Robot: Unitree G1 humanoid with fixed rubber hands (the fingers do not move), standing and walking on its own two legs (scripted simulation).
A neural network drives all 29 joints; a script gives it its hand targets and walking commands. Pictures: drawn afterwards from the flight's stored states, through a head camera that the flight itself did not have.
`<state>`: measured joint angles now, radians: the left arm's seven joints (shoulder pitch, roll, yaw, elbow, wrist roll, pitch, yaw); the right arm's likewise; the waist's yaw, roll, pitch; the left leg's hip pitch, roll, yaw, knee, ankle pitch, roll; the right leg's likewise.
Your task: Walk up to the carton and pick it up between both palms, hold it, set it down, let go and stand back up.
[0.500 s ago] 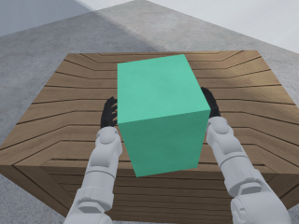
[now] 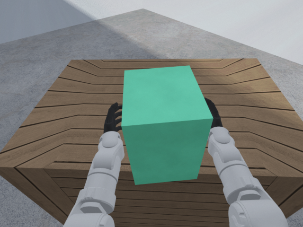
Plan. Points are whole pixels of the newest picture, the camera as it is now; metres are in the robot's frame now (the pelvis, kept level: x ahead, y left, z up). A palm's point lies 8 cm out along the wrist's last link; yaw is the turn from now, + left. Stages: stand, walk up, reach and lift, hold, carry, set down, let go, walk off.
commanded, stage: reach and lift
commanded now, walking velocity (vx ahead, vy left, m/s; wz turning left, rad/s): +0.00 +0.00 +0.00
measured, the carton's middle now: (161, 126) +0.40 -0.01 +0.06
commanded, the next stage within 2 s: none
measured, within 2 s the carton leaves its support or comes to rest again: leaves its support in 0.22 s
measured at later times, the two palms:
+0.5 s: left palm (106, 121) +0.36 +0.14 +0.13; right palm (213, 113) +0.38 -0.14 +0.13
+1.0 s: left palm (98, 110) +0.37 +0.15 +0.17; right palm (210, 101) +0.39 -0.13 +0.17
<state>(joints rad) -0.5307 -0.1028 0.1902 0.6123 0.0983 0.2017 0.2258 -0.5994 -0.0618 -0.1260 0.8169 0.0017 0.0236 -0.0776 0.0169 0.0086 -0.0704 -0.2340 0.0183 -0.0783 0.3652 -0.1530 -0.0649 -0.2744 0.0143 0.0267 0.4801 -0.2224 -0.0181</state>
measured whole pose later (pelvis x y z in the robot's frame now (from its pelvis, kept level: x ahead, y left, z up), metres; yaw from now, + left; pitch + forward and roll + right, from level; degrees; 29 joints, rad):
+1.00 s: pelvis +0.00 +0.00 +0.00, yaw +0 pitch -1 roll +1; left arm -0.65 -0.02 0.19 0.47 0.10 0.48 0.18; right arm -0.72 -0.06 -0.09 0.69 0.17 0.26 -0.18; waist 0.02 -0.04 -0.10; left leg -0.19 0.02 -0.08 0.37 -0.15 -0.06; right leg -0.23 0.01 0.03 0.48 -0.22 -0.02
